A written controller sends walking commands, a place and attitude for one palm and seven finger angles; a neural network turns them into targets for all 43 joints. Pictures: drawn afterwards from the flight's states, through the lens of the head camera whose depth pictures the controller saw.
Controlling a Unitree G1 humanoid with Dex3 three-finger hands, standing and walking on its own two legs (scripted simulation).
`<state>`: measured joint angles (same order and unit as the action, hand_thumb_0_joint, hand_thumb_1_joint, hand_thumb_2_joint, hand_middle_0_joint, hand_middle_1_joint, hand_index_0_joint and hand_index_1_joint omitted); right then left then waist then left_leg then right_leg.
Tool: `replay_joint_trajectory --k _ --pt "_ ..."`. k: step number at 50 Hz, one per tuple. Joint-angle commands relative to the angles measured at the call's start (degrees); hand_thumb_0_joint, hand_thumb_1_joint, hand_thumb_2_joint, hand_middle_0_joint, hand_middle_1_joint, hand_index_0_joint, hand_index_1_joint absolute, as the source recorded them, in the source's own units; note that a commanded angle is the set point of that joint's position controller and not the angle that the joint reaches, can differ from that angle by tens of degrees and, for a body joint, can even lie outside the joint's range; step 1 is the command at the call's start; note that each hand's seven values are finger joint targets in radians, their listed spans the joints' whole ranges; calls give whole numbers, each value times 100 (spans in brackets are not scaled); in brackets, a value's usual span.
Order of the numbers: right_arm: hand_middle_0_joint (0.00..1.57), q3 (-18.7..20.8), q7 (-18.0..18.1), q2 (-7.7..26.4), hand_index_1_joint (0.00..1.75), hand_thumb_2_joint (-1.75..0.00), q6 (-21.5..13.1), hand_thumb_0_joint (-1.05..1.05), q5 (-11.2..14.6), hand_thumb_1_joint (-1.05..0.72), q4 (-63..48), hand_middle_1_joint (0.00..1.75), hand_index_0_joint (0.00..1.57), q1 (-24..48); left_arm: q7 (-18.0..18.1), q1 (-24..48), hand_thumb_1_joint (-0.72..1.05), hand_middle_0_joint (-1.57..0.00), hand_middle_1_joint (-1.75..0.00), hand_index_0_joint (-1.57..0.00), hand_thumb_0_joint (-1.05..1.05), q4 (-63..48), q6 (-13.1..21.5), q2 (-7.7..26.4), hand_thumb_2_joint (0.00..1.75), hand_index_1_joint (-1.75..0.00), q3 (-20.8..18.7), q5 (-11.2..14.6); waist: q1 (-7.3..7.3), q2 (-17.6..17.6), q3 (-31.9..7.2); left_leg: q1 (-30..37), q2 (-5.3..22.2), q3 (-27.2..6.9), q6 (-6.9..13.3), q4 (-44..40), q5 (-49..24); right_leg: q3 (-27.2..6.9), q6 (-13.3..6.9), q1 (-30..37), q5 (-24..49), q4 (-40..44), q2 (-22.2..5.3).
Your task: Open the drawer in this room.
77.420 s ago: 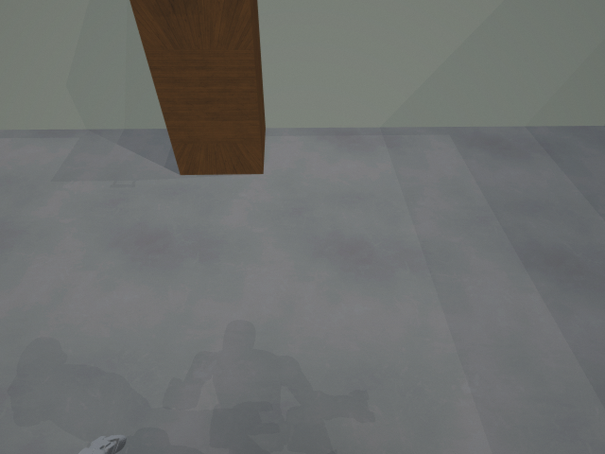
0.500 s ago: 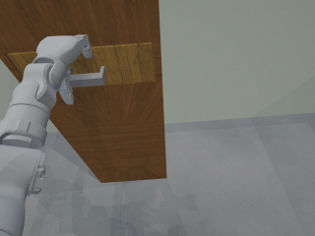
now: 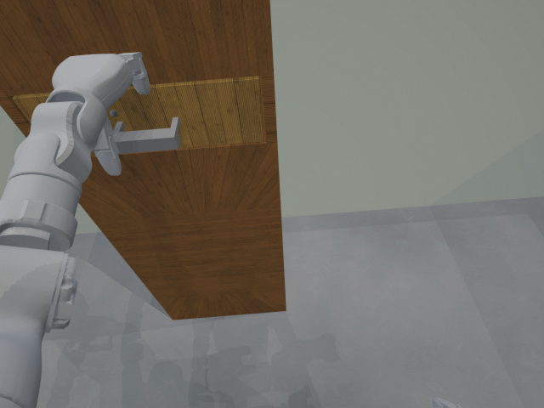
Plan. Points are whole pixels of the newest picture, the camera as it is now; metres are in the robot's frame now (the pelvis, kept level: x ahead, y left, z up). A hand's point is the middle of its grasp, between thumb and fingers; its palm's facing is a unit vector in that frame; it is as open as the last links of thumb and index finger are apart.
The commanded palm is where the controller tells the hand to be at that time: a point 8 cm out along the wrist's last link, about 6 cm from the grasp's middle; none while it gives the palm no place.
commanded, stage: re-aim the fingers above the handle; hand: left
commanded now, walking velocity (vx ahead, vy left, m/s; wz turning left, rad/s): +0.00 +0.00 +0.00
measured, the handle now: (145, 132) +0.51 +0.22 +0.14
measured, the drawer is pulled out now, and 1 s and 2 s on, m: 0.00 0.00 0.00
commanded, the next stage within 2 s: lower the fingers behind the handle in 0.88 s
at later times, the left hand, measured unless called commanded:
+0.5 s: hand (113, 113) +0.47 +0.23 +0.20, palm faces +0.01 +0.01 -1.00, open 13.5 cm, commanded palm +0.46 +0.25 +0.26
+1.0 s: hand (114, 114) +0.47 +0.23 +0.20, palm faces +0.02 +0.01 -1.00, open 13.5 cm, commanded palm +0.47 +0.25 +0.25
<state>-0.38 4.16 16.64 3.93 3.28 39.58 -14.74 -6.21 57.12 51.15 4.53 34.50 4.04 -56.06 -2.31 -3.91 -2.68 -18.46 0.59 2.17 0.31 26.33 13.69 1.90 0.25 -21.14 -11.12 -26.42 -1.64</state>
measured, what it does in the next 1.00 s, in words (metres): stands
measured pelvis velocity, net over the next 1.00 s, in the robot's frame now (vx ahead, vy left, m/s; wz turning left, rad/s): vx -0.02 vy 0.00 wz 0.00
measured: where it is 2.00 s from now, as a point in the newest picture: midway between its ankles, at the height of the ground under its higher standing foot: outside the picture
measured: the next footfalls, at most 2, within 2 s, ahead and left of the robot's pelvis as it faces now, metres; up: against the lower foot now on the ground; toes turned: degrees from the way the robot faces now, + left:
none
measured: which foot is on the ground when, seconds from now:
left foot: down 0.00-1.00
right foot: down 0.00-1.00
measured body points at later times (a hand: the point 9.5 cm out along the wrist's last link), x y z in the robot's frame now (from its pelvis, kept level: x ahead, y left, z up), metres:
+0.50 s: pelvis +0.00 +0.00 +0.00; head +0.03 -0.03 +0.45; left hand +0.47 +0.22 +0.26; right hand +0.08 -0.27 -0.13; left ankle -0.01 +0.12 -0.74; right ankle +0.02 -0.12 -0.74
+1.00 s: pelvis -0.02 +0.00 -0.01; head +0.02 -0.03 +0.44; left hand +0.47 +0.22 +0.26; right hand +0.05 -0.27 -0.14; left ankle -0.01 +0.12 -0.74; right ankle +0.02 -0.12 -0.74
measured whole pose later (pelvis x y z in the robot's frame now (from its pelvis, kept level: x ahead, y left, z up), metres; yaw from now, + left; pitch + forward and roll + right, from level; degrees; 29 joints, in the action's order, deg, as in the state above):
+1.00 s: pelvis -0.02 +0.00 -0.01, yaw +0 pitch +7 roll +0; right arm -0.6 4.8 17.1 2.9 3.7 39.8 -17.7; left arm -4.8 61.5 56.4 4.8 36.2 4.5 -57.0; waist -3.8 -3.3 -2.9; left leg -23.2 0.9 2.2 0.2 29.9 13.9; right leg 1.7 0.2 -25.7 -10.9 -29.4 -1.4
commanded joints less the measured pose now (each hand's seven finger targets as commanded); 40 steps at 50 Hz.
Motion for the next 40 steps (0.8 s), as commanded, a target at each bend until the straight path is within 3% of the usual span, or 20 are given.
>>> replay_joint_trajectory --k 1,7,9,10,12,15,19,23,25,28,30,33,35,37,40 --pt "20 277 85 757 30 -90 -150 0 6 -90 -609 30 20 13 333 3221 -50 -30 -120 -30 0 -1044 -204 2010 30 -120 -603 -13 -9 321 -1859 318 -150 -36 183 -310 -907 -144 -139 1064 595 290 127" --pt "20 287 91 756 30 -90 -159 0 1 -90 -609 30 20 -40 336 3193 -50 -30 -120 -30 0 -1003 -188 1999 30 -120 -603 -58 -23 366 -1887 320 -152 -53 187 -292 -813 -140 -141 992 481 295 144" --pt "20 290 85 743 30 -90 -177 0 16 -90 -624 30 20 -29 311 3259 -50 -30 -120 -30 0 -986 -193 1714 30 -120 -377 -2 -94 381 -1797 323 -143 -49 191 -268 -738 -170 -140 931 368 335 126" --pt "20 293 76 767 30 -90 -185 0 25 -90 -577 30 20 -61 328 3361 -50 -30 -120 -30 0 -1062 -186 1815 30 -120 -426 -18 -98 293 -1808 331 -139 -60 185 -280 -697 -164 -132 841 341 333 139" --pt "20 295 73 753 30 -90 -192 0 17 -90 -573 30 20 -85 331 3392 -50 -30 -120 -30 0 -1029 -238 1588 30 -120 -247 -26 -134 284 -1791 395 -149 -71 193 -259 -699 -148 -139 723 312 325 156" --pt "20 301 69 760 30 -90 -209 0 9 -90 -548 30 20 -123 333 3494 -50 -30 -120 -30 0 -1062 -241 1711 30 -120 -336 -15 -145 327 -1963 392 -148 -75 200 -216 -705 -184 -128 835 360 310 138" --pt "20 274 101 797 30 -90 -197 0 15 -90 -529 30 20 -151 295 3275 -50 -30 -120 -30 0 -745 -283 1917 30 -120 -499 1 -127 544 -1826 126 -157 -51 201 -211 -607 -222 -113 999 350 325 95" --pt "20 244 123 773 30 -90 -177 0 28 -90 -544 30 20 -126 263 3182 -50 -30 -120 -30 0 -574 -283 1967 30 -120 -495 -22 -117 519 -1671 -8 -155 -31 193 -216 -492 -216 -93 912 292 292 91" --pt "20 236 129 800 30 -90 -167 0 47 -90 -548 30 20 -111 260 3156 -50 -30 -120 -30 0 -492 -238 2176 30 -120 -626 -19 -99 527 -1572 -146 -149 -34 181 -236 -342 -243 -81 909 138 316 82" --pt "20 237 145 784 30 -90 -187 0 33 -90 -576 30 20 -142 263 3176 -50 -30 -120 -30 0 -482 -212 2079 30 -120 -532 -44 -111 452 -1607 -107 -146 -18 188 -224 -306 -249 -84 837 78 306 79" --pt "20 229 152 814 30 -90 -182 0 61 -90 -545 30 20 -151 272 3132 -50 -30 -120 -30 0 -327 -204 2222 30 -120 -610 -51 -141 567 -1506 -243 -129 -19 185 -222 -122 -259 -58 776 -112 331 81" --pt "20 220 155 814 30 -90 -224 0 59 -90 -545 30 20 -204 293 3185 -50 -30 -120 -30 0 -225 -222 2006 30 -120 -427 -58 -197 597 -1391 -254 -120 -43 183 -241 30 -230 -56 600 -271 328 89" --pt "20 215 168 844 30 -90 -243 0 74 -90 -550 30 20 -203 307 3234 -50 -30 -120 -30 0 -220 -201 2246 30 -120 -564 -70 -178 620 -1479 -335 -115 -19 188 -217 168 -297 -37 650 -409 345 68" --pt "20 218 177 822 30 -90 -271 0 55 -90 -540 30 20 -252 329 3354 -50 -30 -120 -30 0 -245 -207 2110 30 -120 -436 -109 -195 500 -1604 -300 -119 -15 183 -188 104 -308 -47 652 -331 304 49" --pt "20 239 163 830 30 -90 -271 0 50 -90 -536 30 20 -309 367 3383 -50 -30 -120 -30 0 -283 -168 2300 30 -120 -621 -138 -155 454 -1730 -305 -128 -37 178 -164 56 -289 -55 677 -291 262 77"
